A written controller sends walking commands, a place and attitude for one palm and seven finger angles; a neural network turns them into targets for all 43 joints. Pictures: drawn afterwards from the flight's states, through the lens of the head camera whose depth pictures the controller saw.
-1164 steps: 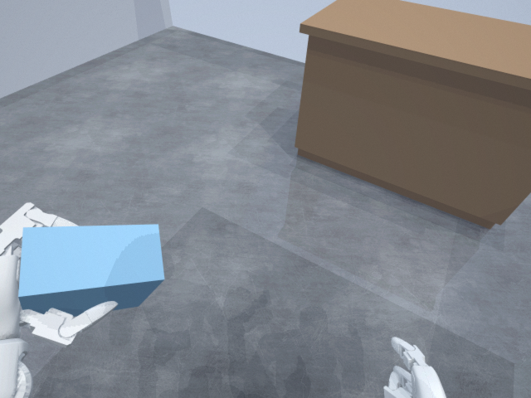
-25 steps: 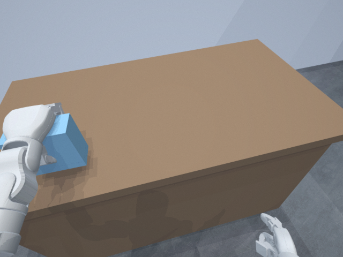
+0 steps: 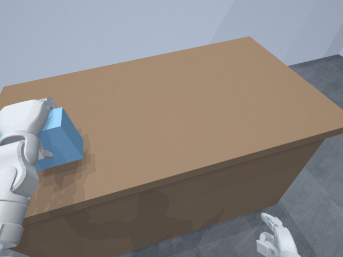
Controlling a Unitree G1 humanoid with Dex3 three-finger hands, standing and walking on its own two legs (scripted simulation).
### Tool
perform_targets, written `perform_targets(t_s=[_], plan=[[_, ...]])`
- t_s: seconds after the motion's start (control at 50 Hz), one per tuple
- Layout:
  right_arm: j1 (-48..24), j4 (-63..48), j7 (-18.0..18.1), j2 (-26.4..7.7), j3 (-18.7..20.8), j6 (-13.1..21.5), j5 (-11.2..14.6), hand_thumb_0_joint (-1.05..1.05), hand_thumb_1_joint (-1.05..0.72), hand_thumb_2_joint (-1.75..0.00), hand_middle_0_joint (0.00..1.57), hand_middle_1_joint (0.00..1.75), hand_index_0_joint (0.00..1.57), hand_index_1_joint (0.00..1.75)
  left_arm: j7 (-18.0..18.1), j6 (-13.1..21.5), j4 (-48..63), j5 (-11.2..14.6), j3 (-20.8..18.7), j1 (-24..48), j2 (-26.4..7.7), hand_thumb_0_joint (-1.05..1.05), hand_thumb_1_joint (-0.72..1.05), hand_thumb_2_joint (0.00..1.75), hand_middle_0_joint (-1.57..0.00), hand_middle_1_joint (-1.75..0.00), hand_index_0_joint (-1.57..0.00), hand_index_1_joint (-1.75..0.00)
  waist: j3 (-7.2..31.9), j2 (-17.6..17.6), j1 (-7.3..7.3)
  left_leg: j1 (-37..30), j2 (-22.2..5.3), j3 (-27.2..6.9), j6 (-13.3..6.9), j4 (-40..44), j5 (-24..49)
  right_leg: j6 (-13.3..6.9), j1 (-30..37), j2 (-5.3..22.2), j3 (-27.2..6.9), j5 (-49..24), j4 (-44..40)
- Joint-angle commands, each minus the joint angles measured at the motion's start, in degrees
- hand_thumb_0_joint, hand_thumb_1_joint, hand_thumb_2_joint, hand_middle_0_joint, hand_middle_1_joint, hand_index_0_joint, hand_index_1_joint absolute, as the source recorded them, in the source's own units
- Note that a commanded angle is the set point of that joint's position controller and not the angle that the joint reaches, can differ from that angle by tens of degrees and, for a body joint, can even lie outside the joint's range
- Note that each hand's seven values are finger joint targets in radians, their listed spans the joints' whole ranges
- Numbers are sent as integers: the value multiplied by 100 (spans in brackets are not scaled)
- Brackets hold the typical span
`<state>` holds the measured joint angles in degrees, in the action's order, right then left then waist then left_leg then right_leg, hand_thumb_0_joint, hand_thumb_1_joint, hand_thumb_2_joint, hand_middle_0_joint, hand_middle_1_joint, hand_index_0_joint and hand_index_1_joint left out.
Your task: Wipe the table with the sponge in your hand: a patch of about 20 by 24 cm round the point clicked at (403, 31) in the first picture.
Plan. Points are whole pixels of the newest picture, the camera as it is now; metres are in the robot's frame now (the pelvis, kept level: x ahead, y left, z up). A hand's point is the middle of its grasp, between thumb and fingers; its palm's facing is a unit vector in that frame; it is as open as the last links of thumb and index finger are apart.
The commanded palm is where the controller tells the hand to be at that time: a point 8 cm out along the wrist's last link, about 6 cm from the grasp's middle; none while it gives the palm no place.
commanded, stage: move the sponge above the wiping area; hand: left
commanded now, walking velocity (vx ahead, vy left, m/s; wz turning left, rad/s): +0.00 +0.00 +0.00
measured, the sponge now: (48, 146) +0.31 +0.35 +0.09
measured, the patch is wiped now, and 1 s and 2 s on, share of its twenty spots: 0.00 0.00 0.15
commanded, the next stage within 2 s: lower the sponge onto the table in 0.34 s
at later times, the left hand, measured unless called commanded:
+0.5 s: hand (29, 130) +0.31 +0.36 +0.16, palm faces +0.10 +0.03 -0.99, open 10.6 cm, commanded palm +0.27 +0.34 +0.20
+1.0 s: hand (32, 141) +0.29 +0.37 +0.13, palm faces +0.01 +0.01 -1.00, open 10.6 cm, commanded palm +0.27 +0.34 +0.18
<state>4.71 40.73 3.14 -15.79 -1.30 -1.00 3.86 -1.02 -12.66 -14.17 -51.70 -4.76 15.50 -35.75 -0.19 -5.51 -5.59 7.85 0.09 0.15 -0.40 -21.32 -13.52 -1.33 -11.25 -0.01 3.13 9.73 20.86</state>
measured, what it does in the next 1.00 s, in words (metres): stands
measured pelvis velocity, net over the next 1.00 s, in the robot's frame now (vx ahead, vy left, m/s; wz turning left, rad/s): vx -0.01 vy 0.01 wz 0.02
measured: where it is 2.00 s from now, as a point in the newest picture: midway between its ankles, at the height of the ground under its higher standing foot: outside the picture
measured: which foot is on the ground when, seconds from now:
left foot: down 0.00-1.00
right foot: down 0.00-1.00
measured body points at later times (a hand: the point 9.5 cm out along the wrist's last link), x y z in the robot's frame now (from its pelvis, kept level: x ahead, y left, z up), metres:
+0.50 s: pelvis +0.00 +0.00 +0.00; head +0.01 -0.04 +0.45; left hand +0.30 +0.36 +0.21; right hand +0.22 -0.21 -0.11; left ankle -0.02 +0.11 -0.75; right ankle +0.01 -0.11 -0.75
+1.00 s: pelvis -0.01 +0.01 +0.00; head +0.01 -0.03 +0.45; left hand +0.29 +0.36 +0.19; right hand +0.21 -0.21 -0.11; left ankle -0.02 +0.11 -0.75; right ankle +0.01 -0.11 -0.75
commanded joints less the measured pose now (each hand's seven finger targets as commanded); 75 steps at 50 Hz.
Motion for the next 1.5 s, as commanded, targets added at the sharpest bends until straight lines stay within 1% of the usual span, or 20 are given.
perform_targets(t_s=[0.0, 0.06, 0.12, 0.18, 0.2, 0.26, 0.3, 0.38, 0.5, 0.52, 0.58, 0.7, 0.8, 0.92, 1.04, 1.12, 1.2, 1.28, 1.38, 1.48], plan=[[-1056, -1055, 5, -744, 192, 219, 90, 0, -90, -90, 20, 30, 20, 30, -256, -595, 868, 38, -630, 1067, -1631, 0, 10, 130, -120, -160, -120, -160, 1607, 268, -17, 124, 143, -83, -143, 93, 1880, -209, 1248, 48, -258, -1405, -9], [-899, -1160, 11, -785, 213, 162, 92, 0, -90, -90, 20, 30, 20, 30, -777, -543, 1052, 112, -110, 880, -1261, 0, 10, 130, -120, -160, -120, -160, 1373, 559, 159, 84, 142, -104, -249, 9, 1623, -120, 964, 57, -115, -1315, -54], [-755, -1252, 118, -703, 167, 283, 66, 0, -90, -90, 20, 30, 20, 30, -950, -35, 1613, 69, -160, 1470, -1463, 0, 10, 130, -120, -160, -120, -160, 1531, 534, 236, -139, 159, -122, -336, -81, 1503, -126, 816, 19, -131, -1081, -62], [-569, -1162, 214, -660, 232, 358, -5, 0, -90, -90, 20, 30, 20, 30, -678, 596, 1973, -62, -757, 1842, -2030, 0, 10, 130, -120, -160, -120, -160, 1683, 300, 134, -350, 161, -201, -309, -63, 1706, -168, 808, -23, -177, -1072, -81], [-737, -1220, 252, -627, 170, 457, -2, 0, -90, -90, 20, 30, 20, 30, -517, 763, 2288, -91, -1074, 2108, -2400, 0, 10, 130, -120, -160, -120, -160, 1691, -105, 71, -403, 152, -225, -287, -31, 1730, -242, 835, -57, -299, -1030, -98], [-460, -942, 270, -587, 244, 504, -78, 0, -90, -90, 20, 30, 20, 30, -2, 897, 1826, -235, -1258, 2329, -2330, 0, 10, 130, -120, -160, -120, -160, 1606, -411, 37, -252, 152, -197, -151, 18, 2105, -296, 787, -60, -179, -1095, -72], [-632, -965, 229, -589, 238, 532, -49, 0, -90, -90, 20, 30, 20, 30, 289, 752, 1797, -170, -1571, 2367, -2597, 0, 10, 130, -120, -160, -120, -160, 1697, -639, -100, -238, 142, -192, -102, 35, 2084, -364, 923, -52, -357, -1098, -79], [-769, -840, 108, -651, 249, 367, -15, 0, -90, -90, 20, 30, 20, 30, 442, 80, 991, -15, -1242, 1763, -2123, 0, 10, 130, -120, -160, -120, -160, 1665, -265, -131, 50, 102, -93, -17, 80, 2143, -292, 1187, 54, -265, -1390, -39], [-1124, -1190, -25, -742, 166, 178, 140, 0, -90, -90, 20, 30, 20, 30, -572, -698, 891, 130, -210, 902, -1257, 0, 10, 130, -120, -160, -120, -160, 1429, 347, 45, 141, 116, -134, -158, 112, 1799, -186, 1082, 41, -140, -1289, -43], [-982, -1237, -17, -766, 176, 160, 96, 0, -90, -90, 20, 30, 20, 30, -764, -684, 989, 146, 48, 860, -1078, 0, 10, 130, -120, -160, -120, -160, 1468, 420, 93, 101, 114, -129, -203, 54, 1747, -168, 1051, 61, -49, -1292, -25], [-788, -1242, 43, -765, 190, 159, 72, 0, -90, -90, 20, 30, 20, 30, -1034, -237, 1403, 47, -199, 1285, -1549, 0, 10, 130, -120, -160, -120, -160, 1448, 752, 206, -31, 119, -204, -297, 34, 1460, -116, 833, 26, -63, -982, -94], [-708, -1202, 246, -584, 167, 460, -50, 0, -90, -90, 20, 30, 20, 30, -293, 882, 2368, -166, -1482, 2029, -2667, 0, 10, 130, -120, -160, -120, -160, 1631, -457, -77, -353, 126, -314, -216, 81, 1884, -314, 880, -98, -276, -863, -107], [-745, -969, 137, -566, 235, 470, -23, 0, -90, -90, 20, 30, 20, 30, 364, 498, 1646, -65, -1323, 2016, -2123, 0, 10, 130, -120, -160, -120, -160, 1473, -803, -126, -136, 88, -216, -10, 110, 1943, -368, 816, -47, -271, -788, -133], [-858, -966, 63, -742, 199, 269, 65, 0, -90, -90, 20, 30, 20, 30, -107, -437, 523, -44, -115, 1478, -1116, 0, 10, 130, -120, -160, -120, -160, 1318, 270, 92, 194, 83, -131, -91, 232, 1364, -233, 824, 11, -61, -600, -185], [-660, -1093, 118, -712, 205, 265, 47, 0, -90, -90, 20, 30, 20, 30, -675, 66, 1063, -151, -202, 1809, -1513, 0, 10, 130, -120, -160, -120, -160, 1665, 507, 216, -150, 125, -183, -272, 63, 1485, -186, 850, -17, -78, -845, -148], [-532, -1180, 202, -570, 218, 410, -72, 0, -90, -90, 20, 30, 20, 30, -287, 770, 1830, -253, -912, 1798, -2001, 0, 10, 130, -120, -160, -120, -160, 1912, 7, -26, -332, 131, -234, -266, 27, 2029, -278, 1044, -66, -124, -1092, -25], [-579, -1018, 141, -610, 260, 389, -67, 0, -90, -90, 20, 30, 20, 30, 300, 742, 1577, -246, -1396, 1656, -2176, 0, 10, 130, -120, -160, -120, -160, 1518, -316, -142, -87, 96, -196, -125, 72, 2146, -322, 884, -80, -251, -1142, -63], [-652, -887, 60, -669, 305, 295, -21, 0, -90, -90, 20, 30, 20, 30, 554, 192, 963, -145, -983, 1375, -1665, 0, 10, 130, -120, -160, -120, -160, 1506, -183, -118, 114, 90, -74, -60, 88, 1998, -276, 942, -12, -193, -1153, -44], [-742, -955, 45, -773, 289, 211, 53, 0, -90, -90, 20, 30, 20, 30, 94, -309, 719, -99, -459, 1010, -1363, 0, 10, 130, -120, -160, -120, -160, 1622, 297, 65, 110, 132, -70, -178, 54, 1795, -188, 1069, 12, -140, -1295, -44], [-568, -1031, 132, -745, 284, 252, 38, 0, -90, -90, 20, 30, 20, 30, -366, 126, 1035, -86, -163, 1372, -1277, 0, 10, 130, -120, -160, -120, -160, 1512, 493, 243, -85, 155, -130, -294, -59, 1623, -148, 768, -34, -96, -1192, -75]])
